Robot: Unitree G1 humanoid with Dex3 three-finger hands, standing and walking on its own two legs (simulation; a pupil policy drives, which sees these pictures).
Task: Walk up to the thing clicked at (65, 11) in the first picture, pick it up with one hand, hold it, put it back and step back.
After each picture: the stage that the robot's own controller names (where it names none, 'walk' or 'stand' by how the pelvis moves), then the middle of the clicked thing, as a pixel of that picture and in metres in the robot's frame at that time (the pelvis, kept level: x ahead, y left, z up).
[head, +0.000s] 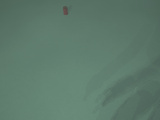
stand; (65, 10) +2.18 +0.28 -0.72
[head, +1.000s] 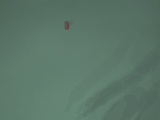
walk; (66, 25) +2.04 +0.21 -0.71
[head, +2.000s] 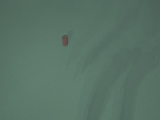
walk; (65, 40) +1.39 +0.14 -0.72
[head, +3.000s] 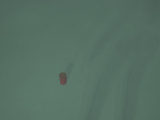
walk; (63, 78) +0.90 +0.19 -0.71
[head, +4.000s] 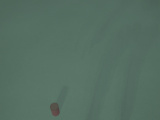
walk; (55, 109) +0.58 +0.23 -0.71
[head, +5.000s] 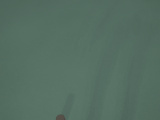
stand; out of the picture +0.46 +0.22 -0.70
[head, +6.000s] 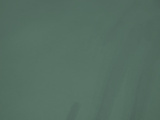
stand; out of the picture +0.43 +0.19 -0.72
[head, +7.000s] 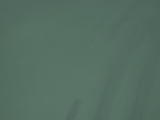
stand; out of the picture +0.41 +0.19 -0.71
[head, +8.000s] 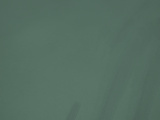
stand; out of the picture +0.42 +0.22 -0.72
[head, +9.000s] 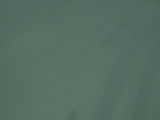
stand; out of the picture +0.37 +0.22 -0.72
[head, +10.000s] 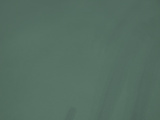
stand; out of the picture +0.39 +0.24 -0.72
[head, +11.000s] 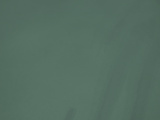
stand; out of the picture +0.38 +0.24 -0.72
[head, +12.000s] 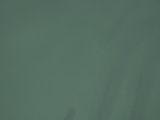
go down; out of the picture +0.37 +0.24 -0.72
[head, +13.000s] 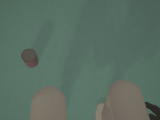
go down; (30, 58) +0.48 +0.22 -0.36
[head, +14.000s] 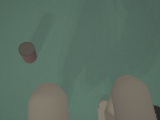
close in; (28, 53) +0.49 +0.21 -0.31
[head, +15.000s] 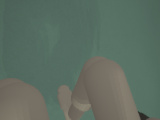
close in; out of the picture +0.48 +0.25 -0.23
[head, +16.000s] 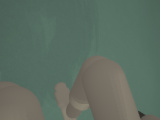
close; out of the picture +0.47 +0.26 -0.24
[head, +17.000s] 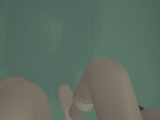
lift; out of the picture +0.42 +0.24 -0.24
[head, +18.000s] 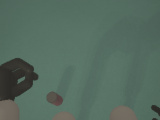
close; (55, 99) +0.40 +0.19 -0.49
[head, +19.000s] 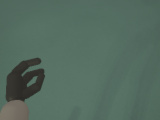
close; out of the picture +0.36 +0.18 -0.67
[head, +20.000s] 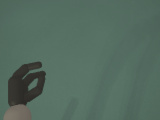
stand; out of the picture +0.36 +0.19 -0.66
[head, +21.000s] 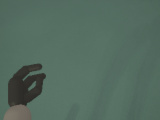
stand; out of the picture +0.35 +0.19 -0.67
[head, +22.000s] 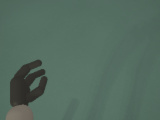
stand; out of the picture +0.36 +0.18 -0.66
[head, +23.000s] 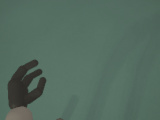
stand; out of the picture +0.36 +0.19 -0.65
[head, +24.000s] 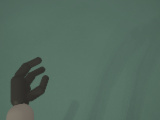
stand; out of the picture +0.36 +0.18 -0.65
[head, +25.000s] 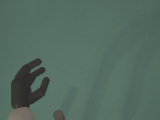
stand; (59, 117) +0.37 +0.18 -0.61
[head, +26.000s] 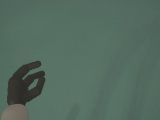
stand; out of the picture +0.35 +0.18 -0.67
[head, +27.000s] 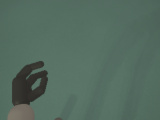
stand; out of the picture +0.36 +0.19 -0.66
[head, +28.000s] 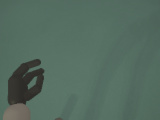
stand; out of the picture +0.36 +0.18 -0.64
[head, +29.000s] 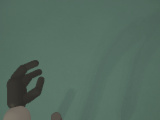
stand; (56, 119) +0.37 +0.18 -0.62
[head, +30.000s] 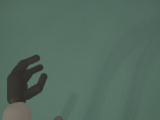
close; out of the picture +0.37 +0.18 -0.63
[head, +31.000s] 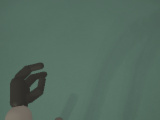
close; out of the picture +0.36 +0.18 -0.64
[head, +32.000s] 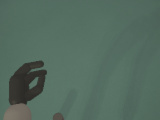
close; (58, 119) +0.36 +0.18 -0.62
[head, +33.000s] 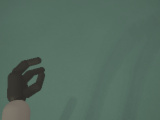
close; out of the picture +0.35 +0.18 -0.65
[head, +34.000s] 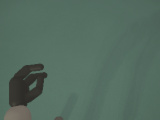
stand; out of the picture +0.37 +0.18 -0.64
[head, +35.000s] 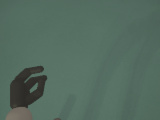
stand; out of the picture +0.36 +0.18 -0.64
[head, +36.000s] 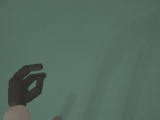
close; out of the picture +0.36 +0.18 -0.64
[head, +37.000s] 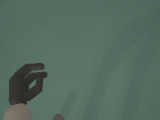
close; out of the picture +0.36 +0.18 -0.63
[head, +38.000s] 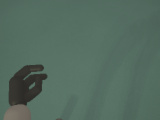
close; out of the picture +0.36 +0.18 -0.64
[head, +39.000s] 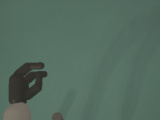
close; (58, 119) +0.36 +0.18 -0.63
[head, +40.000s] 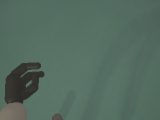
close; out of the picture +0.36 +0.18 -0.64
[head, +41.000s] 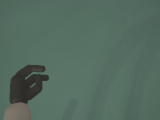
close; out of the picture +0.36 +0.18 -0.65
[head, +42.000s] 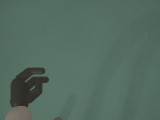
close; out of the picture +0.36 +0.19 -0.65
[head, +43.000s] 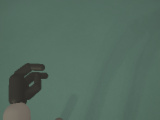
close; out of the picture +0.35 +0.18 -0.65
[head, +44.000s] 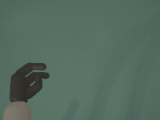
close; out of the picture +0.35 +0.18 -0.66
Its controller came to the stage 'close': yes
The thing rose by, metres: 0.01
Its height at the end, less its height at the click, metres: +0.00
